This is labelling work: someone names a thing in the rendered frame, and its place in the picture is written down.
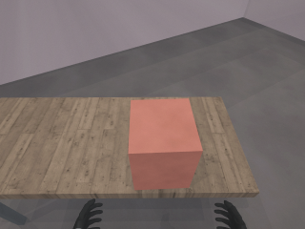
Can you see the table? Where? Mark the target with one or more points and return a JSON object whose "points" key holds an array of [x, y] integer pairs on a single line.
{"points": [[78, 147]]}

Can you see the carton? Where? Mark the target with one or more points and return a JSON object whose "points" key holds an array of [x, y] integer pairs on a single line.
{"points": [[164, 144]]}

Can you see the robot right hand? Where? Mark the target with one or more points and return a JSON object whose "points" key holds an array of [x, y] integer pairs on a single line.
{"points": [[234, 220]]}

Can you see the robot left hand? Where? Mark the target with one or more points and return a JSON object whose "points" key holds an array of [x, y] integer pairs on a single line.
{"points": [[83, 221]]}

